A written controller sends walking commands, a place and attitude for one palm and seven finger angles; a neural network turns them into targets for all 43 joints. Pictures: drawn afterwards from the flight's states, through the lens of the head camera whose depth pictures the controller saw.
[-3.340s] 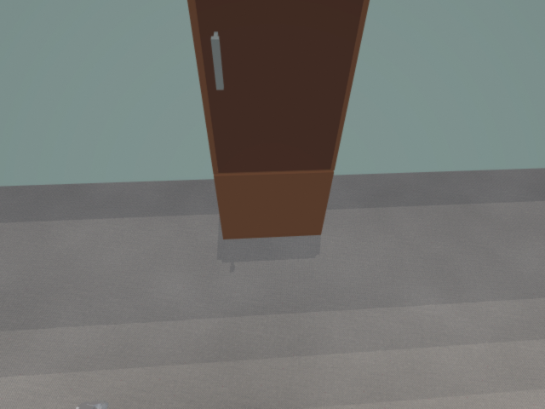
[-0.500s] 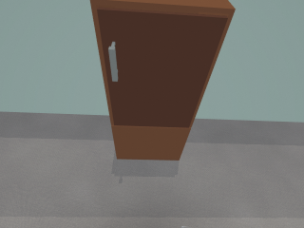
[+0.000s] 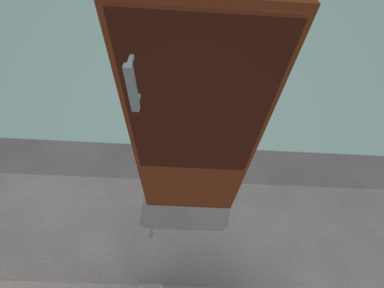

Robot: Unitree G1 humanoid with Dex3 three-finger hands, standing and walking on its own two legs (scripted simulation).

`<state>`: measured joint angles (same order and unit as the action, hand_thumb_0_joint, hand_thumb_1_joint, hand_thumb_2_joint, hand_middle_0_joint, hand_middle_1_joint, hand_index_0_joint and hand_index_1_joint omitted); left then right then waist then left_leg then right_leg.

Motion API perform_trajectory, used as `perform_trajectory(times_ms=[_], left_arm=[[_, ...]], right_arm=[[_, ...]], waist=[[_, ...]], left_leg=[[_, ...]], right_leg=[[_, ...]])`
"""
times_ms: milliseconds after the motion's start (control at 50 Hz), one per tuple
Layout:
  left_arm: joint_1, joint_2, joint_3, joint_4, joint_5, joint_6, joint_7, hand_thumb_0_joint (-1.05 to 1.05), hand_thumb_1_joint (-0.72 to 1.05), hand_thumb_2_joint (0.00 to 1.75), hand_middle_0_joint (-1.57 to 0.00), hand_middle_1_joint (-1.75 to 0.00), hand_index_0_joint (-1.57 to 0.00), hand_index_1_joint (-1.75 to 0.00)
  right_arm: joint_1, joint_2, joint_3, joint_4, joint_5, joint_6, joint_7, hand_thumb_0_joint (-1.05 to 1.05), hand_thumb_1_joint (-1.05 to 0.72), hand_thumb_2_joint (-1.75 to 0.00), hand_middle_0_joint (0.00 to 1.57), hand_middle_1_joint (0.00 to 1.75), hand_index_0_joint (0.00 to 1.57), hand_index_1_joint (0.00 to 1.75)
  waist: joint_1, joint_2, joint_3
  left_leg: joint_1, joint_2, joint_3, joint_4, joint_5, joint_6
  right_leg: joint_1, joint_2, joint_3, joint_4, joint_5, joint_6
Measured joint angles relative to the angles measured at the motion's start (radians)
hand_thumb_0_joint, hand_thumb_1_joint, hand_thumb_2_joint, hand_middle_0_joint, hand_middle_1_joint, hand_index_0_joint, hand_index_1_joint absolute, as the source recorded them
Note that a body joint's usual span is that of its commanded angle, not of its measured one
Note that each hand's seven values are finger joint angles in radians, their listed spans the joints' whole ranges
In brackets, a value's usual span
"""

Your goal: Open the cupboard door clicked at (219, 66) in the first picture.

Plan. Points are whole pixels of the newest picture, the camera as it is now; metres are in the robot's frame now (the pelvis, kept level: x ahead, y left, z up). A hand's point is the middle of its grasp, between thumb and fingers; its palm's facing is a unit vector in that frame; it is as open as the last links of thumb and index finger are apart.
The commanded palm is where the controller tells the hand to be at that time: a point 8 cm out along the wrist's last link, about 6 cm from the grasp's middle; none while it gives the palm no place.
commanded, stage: come to a stop and stand still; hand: left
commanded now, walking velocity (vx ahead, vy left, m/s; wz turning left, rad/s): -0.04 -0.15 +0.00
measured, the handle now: (133, 84) +0.55 +0.19 +0.10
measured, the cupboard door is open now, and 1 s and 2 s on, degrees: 0 0 0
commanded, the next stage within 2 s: look again from close up in 1.54 s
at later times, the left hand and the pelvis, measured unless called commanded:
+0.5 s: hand out of the picture -0.02 +0.17 -0.16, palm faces -0.01 -0.98 -0.21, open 7.4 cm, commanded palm none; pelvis -0.03 -0.01 +0.01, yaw -2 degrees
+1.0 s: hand out of the picture -0.05 +0.09 -0.17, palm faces +0.03 -0.99 -0.12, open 7.4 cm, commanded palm none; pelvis -0.02 -0.05 +0.01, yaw -1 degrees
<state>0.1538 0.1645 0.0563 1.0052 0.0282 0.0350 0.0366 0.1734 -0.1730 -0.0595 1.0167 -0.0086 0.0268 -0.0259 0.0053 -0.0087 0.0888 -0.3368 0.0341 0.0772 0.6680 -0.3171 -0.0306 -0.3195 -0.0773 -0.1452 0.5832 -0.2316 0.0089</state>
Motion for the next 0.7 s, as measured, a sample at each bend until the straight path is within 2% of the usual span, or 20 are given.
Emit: perform_trajectory(times_ms=[20, 40, 80, 140, 180, 260, 360, 400, 460, 480, 560, 700], left_arm=[[0.003, 0.005, 0.002, -0.004, -0.004, 0.007, -0.002, 0.00, 0.92, 0.89, -0.21, -0.30, -0.20, -0.30], [0.001, 0.013, 0.005, -0.004, -0.007, 0.014, -0.002, 0.00, 0.92, 0.89, -0.21, -0.30, -0.20, -0.30], [0.006, 0.028, 0.010, -0.004, -0.007, 0.028, 0.000, 0.00, 0.91, 0.89, -0.21, -0.30, -0.20, -0.30], [0.024, 0.043, 0.016, 0.004, -0.004, 0.028, -0.005, 0.00, 0.91, 0.89, -0.20, -0.30, -0.20, -0.30], [0.044, 0.050, 0.015, 0.012, -0.005, 0.025, -0.009, 0.00, 0.91, 0.89, -0.20, -0.30, -0.20, -0.30], [0.086, 0.053, 0.011, 0.033, -0.005, 0.032, -0.015, 0.00, 0.91, 0.89, -0.20, -0.30, -0.20, -0.30], [0.113, 0.041, -0.003, 0.065, -0.005, 0.038, -0.019, 0.00, 0.91, 0.89, -0.20, -0.30, -0.20, -0.30], [0.116, 0.032, -0.010, 0.074, -0.006, 0.031, -0.019, 0.00, 0.91, 0.89, -0.20, -0.30, -0.20, -0.30], [0.125, 0.024, -0.021, 0.080, -0.008, 0.008, -0.016, 0.00, 0.91, 0.89, -0.20, -0.30, -0.20, -0.30], [0.124, 0.014, -0.025, 0.090, -0.008, 0.000, -0.012, 0.00, 0.91, 0.89, -0.20, -0.30, -0.20, -0.30], [0.149, -0.023, -0.047, 0.117, -0.012, -0.018, -0.009, 0.00, 0.91, 0.89, -0.20, -0.30, -0.20, -0.30], [0.176, -0.058, -0.059, 0.140, -0.021, -0.021, -0.004, 0.00, 0.91, 0.89, -0.20, -0.30, -0.20, -0.30]], right_arm=[[-0.001, -0.002, 0.000, -0.010, -0.003, -0.008, 0.001, 0.00, -0.93, -0.90, 0.20, 0.30, 0.20, 0.30], [-0.006, 0.002, 0.002, -0.017, -0.007, -0.012, 0.002, 0.00, -0.93, -0.90, 0.20, 0.30, 0.20, 0.30], [-0.013, 0.013, 0.013, -0.028, -0.013, -0.015, -0.003, 0.00, -0.93, -0.90, 0.20, 0.30, 0.20, 0.30], [-0.016, 0.029, 0.028, -0.033, -0.016, -0.018, -0.012, 0.00, -0.92, -0.90, 0.20, 0.30, 0.20, 0.30], [-0.015, 0.039, 0.035, -0.032, -0.012, -0.023, -0.015, 0.00, -0.92, -0.90, 0.20, 0.30, 0.20, 0.30], [-0.008, 0.049, 0.036, -0.025, -0.007, -0.032, -0.021, 0.00, -0.92, -0.90, 0.21, 0.30, 0.21, 0.30], [0.013, 0.034, 0.027, 0.002, -0.011, -0.030, -0.014, -0.01, -0.93, -0.90, 0.21, 0.30, 0.21, 0.30], [0.027, 0.025, 0.023, 0.022, -0.011, -0.027, -0.009, -0.01, -0.92, -0.90, 0.21, 0.30, 0.21, 0.30], [0.056, 0.019, 0.019, 0.053, -0.005, -0.019, -0.003, -0.01, -0.92, -0.90, 0.21, 0.30, 0.21, 0.30], [0.063, 0.014, 0.017, 0.066, -0.002, -0.016, -0.002, -0.01, -0.92, -0.90, 0.21, 0.30, 0.21, 0.30], [0.113, 0.003, 0.024, 0.113, -0.001, -0.003, 0.004, 0.00, -0.91, -0.90, 0.20, 0.30, 0.20, 0.30], [0.181, 0.042, 0.042, 0.164, -0.002, -0.007, 0.001, 0.00, -0.91, -0.90, 0.20, 0.30, 0.20, 0.30]], waist=[[-0.002, -0.006, -0.004], [0.001, -0.022, -0.002], [0.004, -0.040, -0.004], [0.005, -0.050, -0.018], [0.005, -0.053, -0.030], [0.002, -0.044, -0.053], [-0.017, -0.021, -0.067], [-0.023, -0.014, -0.071], [-0.020, -0.024, -0.077], [-0.020, -0.012, -0.072], [-0.030, 0.032, -0.087], [-0.038, 0.020, -0.087]], left_leg=[[0.010, 0.000, 0.000, -0.037, 0.059, 0.020], [0.006, -0.007, 0.008, -0.025, 0.059, 0.046], [0.014, -0.011, 0.020, -0.033, 0.039, 0.081], [0.037, -0.013, 0.025, -0.108, 0.068, 0.091], [0.052, -0.016, 0.029, -0.161, 0.101, 0.092], [0.073, -0.013, 0.037, -0.234, 0.143, 0.094], [0.079, -0.006, 0.040, -0.271, 0.174, 0.086], [0.075, -0.007, 0.040, -0.275, 0.183, 0.079], [0.061, -0.021, 0.050, -0.260, 0.187, 0.063], [0.059, -0.016, 0.047, -0.249, 0.184, 0.057], [0.076, 0.006, 0.022, -0.255, 0.188, 0.034], [0.086, 0.034, 0.008, -0.246, 0.186, 0.012]], right_leg=[[-0.012, -0.005, 0.000, 0.028, -0.014, 0.007], [-0.033, -0.005, 0.021, 0.082, -0.093, 0.013], [-0.081, 0.027, 0.092, 0.242, -0.222, 0.013], [-0.122, 0.066, 0.152, 0.430, -0.210, 0.022], [-0.113, 0.072, 0.166, 0.462, -0.181, 0.032], [-0.041, 0.061, 0.165, 0.374, -0.189, 0.043], [0.070, 0.042, 0.145, 0.161, -0.231, 0.033], [0.111, 0.039, 0.136, 0.063, -0.208, 0.024], [0.183, 0.026, 0.130, -0.134, -0.090, 0.007], [0.189, 0.031, 0.128, -0.148, -0.057, 0.008], [0.213, 0.057, 0.106, -0.156, -0.062, -0.003], [0.229, 0.087, 0.098, -0.156, -0.070, -0.029]])
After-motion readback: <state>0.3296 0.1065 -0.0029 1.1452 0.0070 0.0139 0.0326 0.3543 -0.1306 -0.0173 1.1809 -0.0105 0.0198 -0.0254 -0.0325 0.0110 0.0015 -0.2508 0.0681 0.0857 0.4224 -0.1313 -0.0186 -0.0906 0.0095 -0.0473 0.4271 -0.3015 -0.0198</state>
